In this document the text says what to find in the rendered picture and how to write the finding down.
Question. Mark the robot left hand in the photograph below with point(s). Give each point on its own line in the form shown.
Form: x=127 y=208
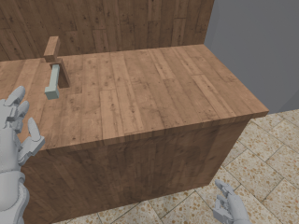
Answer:
x=12 y=112

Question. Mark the counter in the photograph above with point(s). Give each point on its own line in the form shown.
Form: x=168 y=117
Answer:
x=145 y=109

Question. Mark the robot right hand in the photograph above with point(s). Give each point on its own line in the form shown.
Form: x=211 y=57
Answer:
x=233 y=207

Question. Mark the left robot forearm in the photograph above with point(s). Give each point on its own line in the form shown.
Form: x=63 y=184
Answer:
x=14 y=197

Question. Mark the tap lever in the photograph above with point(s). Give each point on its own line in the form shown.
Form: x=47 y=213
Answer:
x=51 y=91

